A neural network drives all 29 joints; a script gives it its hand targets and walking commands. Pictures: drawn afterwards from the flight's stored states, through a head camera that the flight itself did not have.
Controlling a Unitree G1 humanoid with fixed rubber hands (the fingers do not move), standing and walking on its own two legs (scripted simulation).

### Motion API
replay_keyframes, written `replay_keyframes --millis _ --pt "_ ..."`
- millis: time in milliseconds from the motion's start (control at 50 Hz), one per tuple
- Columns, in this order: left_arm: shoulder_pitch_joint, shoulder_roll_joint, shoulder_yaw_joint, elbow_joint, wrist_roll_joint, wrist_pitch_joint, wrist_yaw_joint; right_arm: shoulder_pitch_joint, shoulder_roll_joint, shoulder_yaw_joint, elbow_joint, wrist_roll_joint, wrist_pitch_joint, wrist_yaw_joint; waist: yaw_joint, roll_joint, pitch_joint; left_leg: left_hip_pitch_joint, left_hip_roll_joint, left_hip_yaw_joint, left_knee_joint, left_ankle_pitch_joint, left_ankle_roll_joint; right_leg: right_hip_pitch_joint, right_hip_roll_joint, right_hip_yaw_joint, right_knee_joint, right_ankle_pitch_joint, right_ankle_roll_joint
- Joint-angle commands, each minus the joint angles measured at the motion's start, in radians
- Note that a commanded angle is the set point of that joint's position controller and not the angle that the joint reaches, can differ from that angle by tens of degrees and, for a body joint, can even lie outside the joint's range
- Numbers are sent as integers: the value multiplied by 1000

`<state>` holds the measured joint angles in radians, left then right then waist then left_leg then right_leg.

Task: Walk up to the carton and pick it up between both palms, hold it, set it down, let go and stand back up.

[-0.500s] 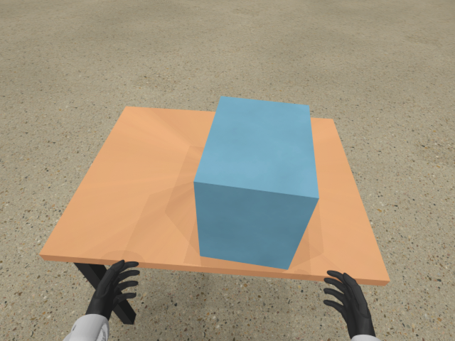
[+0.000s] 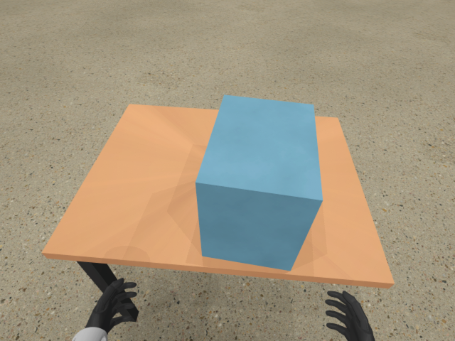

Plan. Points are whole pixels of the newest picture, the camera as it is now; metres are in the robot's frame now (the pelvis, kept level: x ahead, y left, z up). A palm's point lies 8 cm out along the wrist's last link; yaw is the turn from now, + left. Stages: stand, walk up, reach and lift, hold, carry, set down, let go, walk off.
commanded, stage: set down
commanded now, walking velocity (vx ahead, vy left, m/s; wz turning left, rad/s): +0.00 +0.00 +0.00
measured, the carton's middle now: (256, 181) +0.46 -0.05 +0.01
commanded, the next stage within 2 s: let go in 0.26 s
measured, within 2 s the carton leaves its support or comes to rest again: neither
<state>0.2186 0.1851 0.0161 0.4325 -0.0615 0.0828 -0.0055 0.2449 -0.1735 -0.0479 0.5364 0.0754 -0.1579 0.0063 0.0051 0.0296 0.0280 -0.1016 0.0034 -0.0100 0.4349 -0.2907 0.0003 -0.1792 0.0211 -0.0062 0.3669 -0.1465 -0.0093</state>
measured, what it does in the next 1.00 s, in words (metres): stands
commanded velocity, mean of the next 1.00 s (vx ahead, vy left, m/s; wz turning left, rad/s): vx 0.00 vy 0.00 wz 0.00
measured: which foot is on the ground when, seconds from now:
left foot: down 0.00-1.00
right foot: down 0.00-1.00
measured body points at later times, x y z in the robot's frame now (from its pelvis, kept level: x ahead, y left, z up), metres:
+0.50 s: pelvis +0.00 +0.00 +0.00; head +0.00 +0.00 +0.45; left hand +0.17 +0.23 -0.08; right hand +0.16 -0.23 -0.08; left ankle -0.03 +0.11 -0.74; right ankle +0.04 -0.12 -0.74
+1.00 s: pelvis +0.01 +0.00 +0.00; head +0.01 +0.01 +0.45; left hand +0.16 +0.29 -0.08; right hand +0.16 -0.31 -0.06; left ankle -0.03 +0.11 -0.74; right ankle +0.04 -0.12 -0.74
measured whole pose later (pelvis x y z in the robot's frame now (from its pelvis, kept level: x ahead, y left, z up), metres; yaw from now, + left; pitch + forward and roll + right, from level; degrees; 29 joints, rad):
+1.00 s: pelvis +0.01 +0.00 +0.00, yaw +0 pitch -2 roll -1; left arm 0.22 0.37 0.02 0.62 0.02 0.00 0.01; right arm 0.24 -0.42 -0.04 0.64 0.02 -0.05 0.01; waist 0.02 0.01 0.03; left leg -0.10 0.00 -0.01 0.43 -0.30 0.01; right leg -0.18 0.02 -0.01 0.37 -0.16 0.00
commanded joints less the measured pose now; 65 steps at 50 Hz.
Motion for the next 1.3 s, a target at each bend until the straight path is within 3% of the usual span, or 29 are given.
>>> replay_keyframes --millis 0,20,120,200,220,300,380,440,480,600,620,660,680,700,720,780,800,820,900,920,940,960,1020,1060,1120,1180,1220,1240,1280 --pt "-47 98 6 -49 34 -3 12 -61 -74 -26 -45 -96 -26 9 35 -15 17 -102 13 75 -159 142 -35 184 4 -24 -44 3 -51" --pt "-75 102 -9 -79 29 -12 16 -72 -84 -38 -47 -103 -30 10 14 -6 0 -110 19 70 -160 129 -37 199 9 -29 -37 5 -54" --pt "-59 96 10 -39 30 5 5 -61 -86 -29 -17 -106 -29 5 19 -37 7 -73 18 74 -147 185 -43 195 10 -25 -42 37 -48" --pt "-92 102 -13 -61 27 0 21 -89 -79 -32 17 -103 -31 14 12 17 5 -130 23 62 -160 128 -42 199 10 -30 -21 8 -53" --pt "-75 87 -3 -1 36 10 18 -76 -84 -33 38 -111 -28 19 22 -18 19 -117 20 69 -160 120 -42 192 9 -32 -36 -14 -48" --pt "-85 79 -17 -20 38 19 18 -94 -97 -41 63 -117 -30 20 9 2 22 -105 20 64 -150 146 -48 177 13 -37 -30 6 -50" --pt "-87 102 12 -11 41 13 21 -103 -83 -33 4 -118 -42 14 35 -14 18 -116 15 83 -157 121 -33 189 3 -31 -28 -2 -41" --pt "-69 80 -4 30 45 27 23 -106 -99 -35 73 -115 -35 23 8 -26 25 -139 30 60 -161 106 -37 190 13 -36 -17 2 -39" --pt "-93 80 2 -11 60 26 32 -126 -101 -42 63 -117 -38 25 21 20 19 -133 26 62 -152 134 -49 205 14 -41 -4 24 -43" --pt "-130 92 -10 9 36 23 38 -155 -80 -47 62 -128 -33 26 9 -4 27 -172 23 63 -164 45 -29 173 -1 -34 -9 -31 -42" --pt "-137 113 -11 -32 16 14 30 -143 -77 -55 36 -127 -36 16 -2 -48 2 -178 29 60 -157 49 -25 198 -10 -29 -3 -8 -28" --pt "-112 89 -6 28 40 23 31 -143 -97 -46 94 -120 -33 26 13 -16 31 -151 25 61 -152 98 -36 171 0 -35 -3 4 -35" --pt "-31 311 94 54 115 -45 33 -6 -347 -66 88 -150 34 -4 31 -30 9 -224 67 -56 -43 244 7 121 -102 58 95 144 -26" --pt "-19 318 92 75 109 -64 40 -20 -326 -76 76 -141 56 -14 1 -68 -19 -170 79 -60 -58 184 20 95 -116 66 75 123 -30" --pt "-49 281 84 83 112 -77 32 -38 -289 -56 70 -142 71 -20 11 -92 -34 -149 81 -69 -57 144 36 72 -104 62 82 47 -20" --pt "-115 264 64 90 107 -95 14 -67 -301 -41 58 -128 84 -14 1 10 -41 -176 75 -70 -78 53 35 60 -102 81 77 39 -25" --pt "-96 247 61 91 109 -101 6 -51 -313 -35 72 -137 86 -13 21 -35 -19 -178 79 -71 -71 58 37 54 -89 70 66 18 -23" --pt "-109 281 61 107 113 -100 9 -59 -310 -33 68 -128 87 -8 1 -3 -7 -189 81 -79 -75 21 38 42 -94 75 67 32 -28" --pt "-61 324 63 143 97 -114 1 -53 -339 -23 76 -121 103 -2 20 -17 -45 -155 89 -98 -68 94 45 75 -100 80 76 77 -37" --pt "-90 315 49 154 102 -113 1 -32 -365 -21 78 -120 102 -3 -11 -22 -70 -135 86 -96 -68 85 39 77 -106 82 68 92 -33" --pt "-90 335 51 149 100 -119 -2 -51 -369 -19 82 -116 102 -6 0 19 -51 -140 85 -90 -70 64 35 63 -111 77 67 76 -32" --pt "-85 356 54 166 97 -114 7 -41 -360 -13 78 -119 104 0 -1 -29 -5 -151 89 -113 -77 64 41 19 -102 87 67 43 -34" --pt "-102 323 36 183 92 -115 -2 -24 -401 -16 93 -112 105 -7 -8 2 -58 -135 91 -113 -79 116 38 66 -93 77 77 81 -29" --pt "-65 364 41 203 93 -121 -5 -58 -415 -22 83 -115 109 -5 18 1 -43 -113 92 -110 -73 102 33 54 -103 87 68 63 -31" --pt "-82 359 44 221 88 -122 0 -4 -417 -20 99 -103 115 -14 -8 -18 -91 -90 94 -109 -61 197 33 97 -104 75 91 143 -33" --pt "-89 388 49 238 96 -117 4 -43 -401 -14 100 -106 125 -13 8 27 -43 -124 87 -91 -52 186 30 97 -117 85 59 169 -37" --pt "-78 375 45 259 84 -113 3 -50 -428 -22 97 -120 123 -13 7 24 -60 -130 91 -100 -66 168 40 105 -112 81 66 118 -32" --pt "-62 392 52 275 89 -118 0 -36 -407 -20 109 -107 127 -13 1 -61 -79 -102 100 -102 -67 180 41 92 -114 79 77 133 -37" --pt "-60 372 40 278 82 -121 -2 -36 -411 -13 118 -100 124 -2 11 -35 -99 -88 98 -101 -62 206 39 104 -111 77 69 138 -31"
